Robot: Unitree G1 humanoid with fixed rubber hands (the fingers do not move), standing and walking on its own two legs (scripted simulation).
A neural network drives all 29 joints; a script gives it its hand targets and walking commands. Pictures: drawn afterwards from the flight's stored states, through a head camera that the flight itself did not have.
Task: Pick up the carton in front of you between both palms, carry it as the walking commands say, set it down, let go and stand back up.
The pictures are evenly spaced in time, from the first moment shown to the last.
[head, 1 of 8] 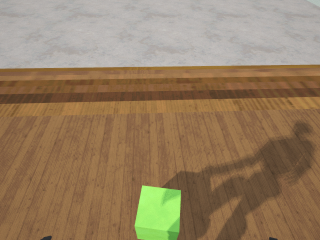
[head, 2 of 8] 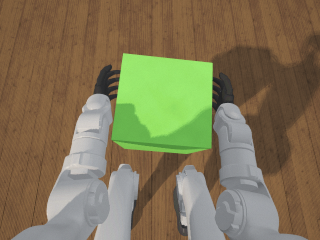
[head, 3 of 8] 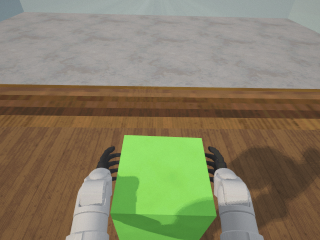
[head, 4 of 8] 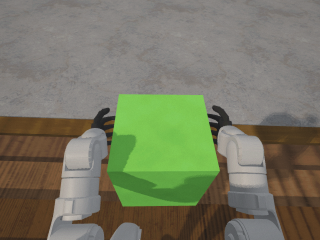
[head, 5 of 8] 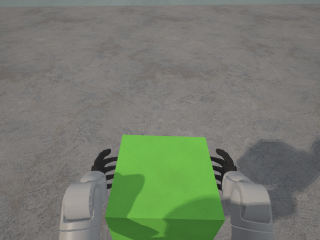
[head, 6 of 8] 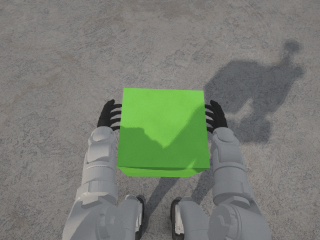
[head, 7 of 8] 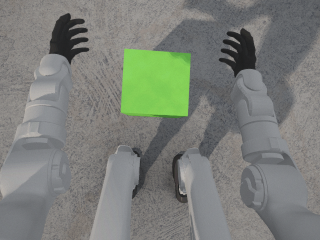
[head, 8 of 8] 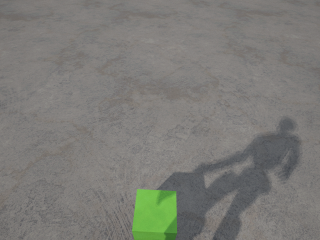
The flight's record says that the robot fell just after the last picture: no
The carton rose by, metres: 0.68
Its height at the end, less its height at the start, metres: -0.99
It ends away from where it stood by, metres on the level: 5.21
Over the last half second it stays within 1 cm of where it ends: yes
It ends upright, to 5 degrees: yes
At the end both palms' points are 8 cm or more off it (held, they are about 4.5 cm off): yes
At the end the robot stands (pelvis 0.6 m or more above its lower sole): yes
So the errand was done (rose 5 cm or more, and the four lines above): yes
